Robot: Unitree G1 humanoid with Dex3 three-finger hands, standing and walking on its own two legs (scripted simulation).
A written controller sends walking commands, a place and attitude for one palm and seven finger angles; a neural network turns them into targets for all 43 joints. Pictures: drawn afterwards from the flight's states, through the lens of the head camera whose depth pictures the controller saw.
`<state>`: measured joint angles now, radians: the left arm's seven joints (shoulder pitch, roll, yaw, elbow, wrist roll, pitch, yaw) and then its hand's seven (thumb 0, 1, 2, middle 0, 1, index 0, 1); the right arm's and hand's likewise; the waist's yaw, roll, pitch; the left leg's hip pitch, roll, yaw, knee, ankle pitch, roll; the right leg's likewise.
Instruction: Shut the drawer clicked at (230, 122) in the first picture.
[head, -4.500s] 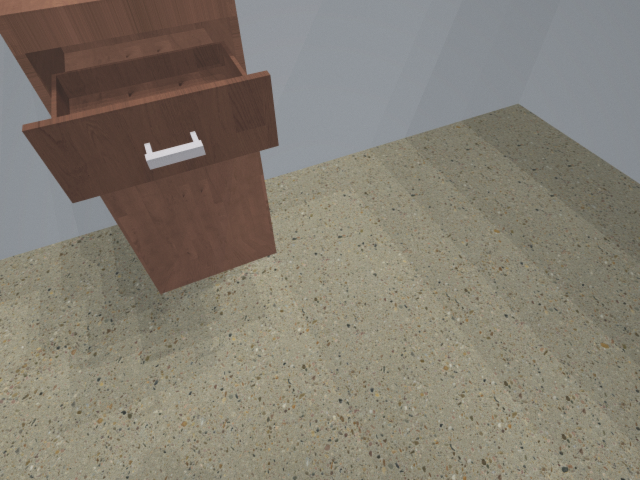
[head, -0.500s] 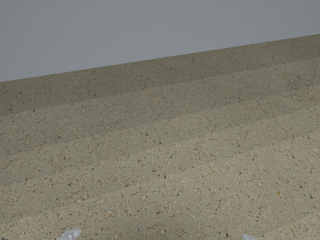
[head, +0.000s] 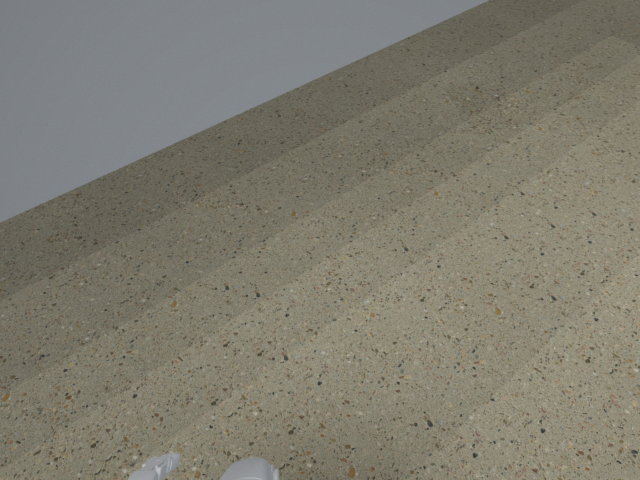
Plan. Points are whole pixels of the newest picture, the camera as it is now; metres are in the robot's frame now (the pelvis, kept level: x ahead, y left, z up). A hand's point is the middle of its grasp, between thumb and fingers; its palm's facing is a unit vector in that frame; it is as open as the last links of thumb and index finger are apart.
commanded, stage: turn to face it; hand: left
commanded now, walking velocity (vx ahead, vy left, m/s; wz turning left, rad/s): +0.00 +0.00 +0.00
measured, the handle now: out of the picture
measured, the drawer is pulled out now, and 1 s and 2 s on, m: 0.30 0.30 0.30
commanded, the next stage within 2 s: none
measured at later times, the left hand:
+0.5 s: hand out of the picture +0.07 +0.20 -0.16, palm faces +0.15 -0.97 -0.20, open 7.3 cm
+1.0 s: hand out of the picture -0.04 +0.21 -0.18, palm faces +0.45 -0.86 -0.24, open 7.4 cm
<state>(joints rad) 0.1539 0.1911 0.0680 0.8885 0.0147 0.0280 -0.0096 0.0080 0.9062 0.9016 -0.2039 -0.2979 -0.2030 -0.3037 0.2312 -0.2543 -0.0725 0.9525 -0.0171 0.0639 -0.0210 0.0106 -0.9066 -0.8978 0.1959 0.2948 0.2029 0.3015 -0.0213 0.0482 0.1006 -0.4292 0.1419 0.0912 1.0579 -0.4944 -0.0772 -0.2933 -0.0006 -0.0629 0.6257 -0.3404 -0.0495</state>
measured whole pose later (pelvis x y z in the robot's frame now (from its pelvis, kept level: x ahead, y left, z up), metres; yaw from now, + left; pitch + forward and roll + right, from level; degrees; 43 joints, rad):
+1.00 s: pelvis +0.00 +0.00 -0.01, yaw +26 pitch +1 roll +1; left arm 0.23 0.25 0.06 0.91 0.02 0.04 0.01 0.01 0.90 0.90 -0.21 -0.30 -0.21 -0.30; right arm 0.12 -0.27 -0.07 0.87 -0.02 0.04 0.04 0.01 -0.91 -0.90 0.19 0.29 0.20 0.30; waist 0.01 -0.07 0.09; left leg -0.34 0.01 0.10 0.66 -0.30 0.01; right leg -0.32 -0.19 -0.16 0.83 -0.49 0.07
